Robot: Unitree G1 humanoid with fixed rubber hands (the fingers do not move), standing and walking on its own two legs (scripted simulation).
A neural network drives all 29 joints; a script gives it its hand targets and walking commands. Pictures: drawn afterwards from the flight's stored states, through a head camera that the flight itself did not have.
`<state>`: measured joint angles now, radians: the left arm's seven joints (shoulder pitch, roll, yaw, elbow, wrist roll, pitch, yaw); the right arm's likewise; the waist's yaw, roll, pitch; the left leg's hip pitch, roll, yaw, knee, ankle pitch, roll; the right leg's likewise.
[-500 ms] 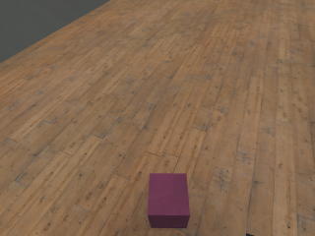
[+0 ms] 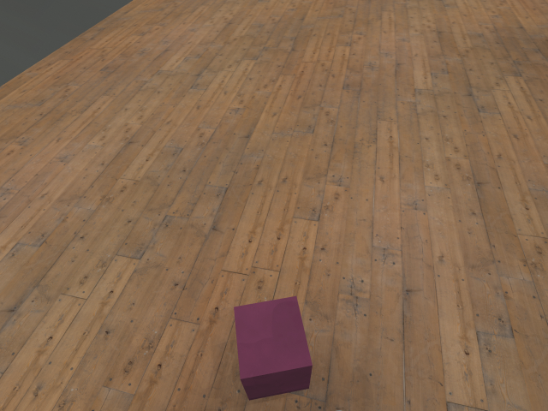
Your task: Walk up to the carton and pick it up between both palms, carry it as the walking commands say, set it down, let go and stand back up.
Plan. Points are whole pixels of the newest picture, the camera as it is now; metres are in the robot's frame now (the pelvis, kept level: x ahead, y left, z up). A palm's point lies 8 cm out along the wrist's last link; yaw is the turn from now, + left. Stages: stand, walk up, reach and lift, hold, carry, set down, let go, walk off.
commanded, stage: walk up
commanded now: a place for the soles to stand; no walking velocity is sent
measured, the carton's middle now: (272, 348) +0.43 +0.04 -0.62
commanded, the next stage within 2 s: none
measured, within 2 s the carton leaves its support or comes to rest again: neither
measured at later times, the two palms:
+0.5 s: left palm out of the picture +0.13 +0.24 -0.11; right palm out of the picture +0.09 -0.25 -0.13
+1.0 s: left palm out of the picture +0.13 +0.25 -0.11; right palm out of the picture +0.07 -0.21 -0.12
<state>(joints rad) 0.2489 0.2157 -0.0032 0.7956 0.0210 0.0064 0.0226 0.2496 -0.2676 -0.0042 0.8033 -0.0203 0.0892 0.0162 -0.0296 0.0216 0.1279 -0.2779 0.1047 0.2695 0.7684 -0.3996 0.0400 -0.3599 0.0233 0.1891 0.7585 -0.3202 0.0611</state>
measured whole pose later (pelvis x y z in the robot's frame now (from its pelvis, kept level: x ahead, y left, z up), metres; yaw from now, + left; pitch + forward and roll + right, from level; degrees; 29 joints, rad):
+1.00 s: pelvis +0.01 +0.03 +0.01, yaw -5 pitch -3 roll +1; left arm 0.19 0.21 -0.02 0.82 0.02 0.02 0.04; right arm 0.25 -0.21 0.00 0.77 -0.01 0.06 0.02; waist -0.02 0.00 0.09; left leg -0.27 -0.02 0.08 0.71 -0.39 0.05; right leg -0.37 0.00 0.15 0.71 -0.29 0.06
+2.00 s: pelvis +0.04 -0.03 +0.02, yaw -2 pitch -2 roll +0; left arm 0.16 0.21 -0.02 0.99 0.01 0.02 0.02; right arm 0.30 -0.22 0.02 0.95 -0.01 0.00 -0.02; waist -0.02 0.00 0.06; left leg -0.17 0.05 -0.01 0.55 -0.34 -0.04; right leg -0.25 0.05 0.05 0.57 -0.28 -0.02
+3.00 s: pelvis +0.01 +0.00 -0.03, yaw +1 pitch +14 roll +0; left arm 0.01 0.19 0.09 0.51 0.01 0.30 -0.04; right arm 0.03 -0.19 -0.09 0.48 -0.03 0.32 0.04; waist 0.01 0.01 0.02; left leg -0.78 -0.01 -0.03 1.01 -0.47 -0.01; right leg -0.83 0.00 0.03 0.99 -0.40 0.02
